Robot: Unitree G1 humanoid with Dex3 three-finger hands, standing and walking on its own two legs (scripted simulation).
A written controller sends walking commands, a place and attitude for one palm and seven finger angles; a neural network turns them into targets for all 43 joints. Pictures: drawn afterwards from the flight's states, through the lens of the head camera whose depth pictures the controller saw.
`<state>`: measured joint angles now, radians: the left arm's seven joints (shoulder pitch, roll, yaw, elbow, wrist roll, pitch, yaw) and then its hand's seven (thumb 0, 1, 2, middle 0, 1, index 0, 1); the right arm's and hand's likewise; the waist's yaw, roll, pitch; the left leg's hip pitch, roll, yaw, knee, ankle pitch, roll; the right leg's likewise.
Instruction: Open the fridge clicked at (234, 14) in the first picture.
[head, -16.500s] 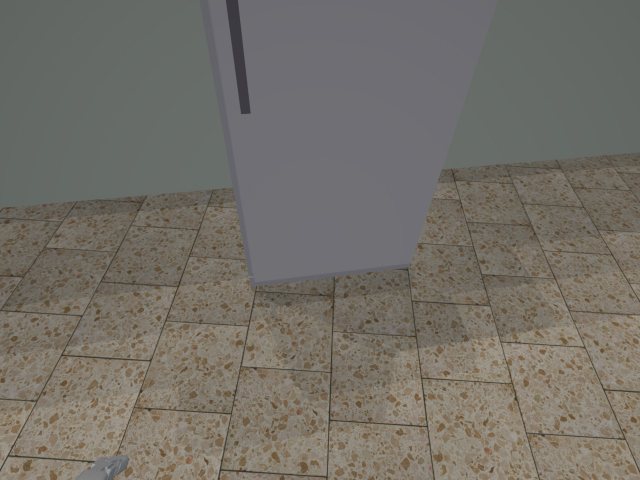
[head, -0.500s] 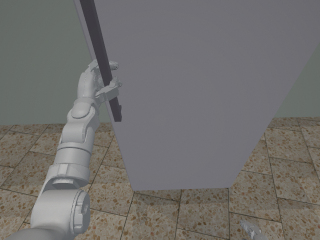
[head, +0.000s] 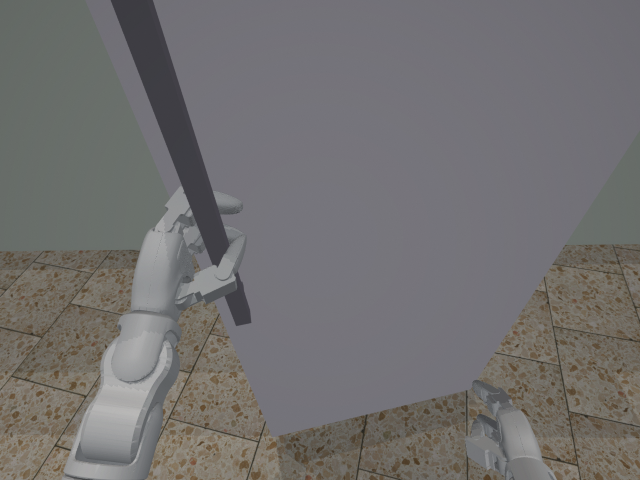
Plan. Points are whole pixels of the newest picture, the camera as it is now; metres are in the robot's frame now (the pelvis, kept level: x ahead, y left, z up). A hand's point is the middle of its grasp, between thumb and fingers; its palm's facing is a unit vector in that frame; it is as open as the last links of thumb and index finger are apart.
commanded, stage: walk backward, drawing the door open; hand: left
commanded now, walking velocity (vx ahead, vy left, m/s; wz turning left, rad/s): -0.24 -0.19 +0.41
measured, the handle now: (194, 163) +0.34 +0.14 +0.26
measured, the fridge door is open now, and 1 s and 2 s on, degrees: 13 44 76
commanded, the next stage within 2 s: stop walking and hold the door back in 1.66 s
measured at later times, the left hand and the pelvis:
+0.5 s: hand (272, 386) +0.18 +0.05 +0.16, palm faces +0.16 -0.96 -0.21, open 7.0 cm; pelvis -0.08 -0.08 -0.02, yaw +11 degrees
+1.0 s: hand out of the picture +0.06 -0.07 +0.15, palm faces +0.48 -0.85 -0.21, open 7.4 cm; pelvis -0.12 -0.29 -0.04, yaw +36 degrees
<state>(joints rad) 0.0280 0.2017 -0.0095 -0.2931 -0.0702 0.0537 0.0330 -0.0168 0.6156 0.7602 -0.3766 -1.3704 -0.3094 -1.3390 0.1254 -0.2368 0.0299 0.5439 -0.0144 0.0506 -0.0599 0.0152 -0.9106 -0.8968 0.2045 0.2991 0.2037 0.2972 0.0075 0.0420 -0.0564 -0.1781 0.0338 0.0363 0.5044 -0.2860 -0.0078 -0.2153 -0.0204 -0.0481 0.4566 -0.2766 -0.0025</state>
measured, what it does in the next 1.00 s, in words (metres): steps to the right, turning left: left foot, then right foot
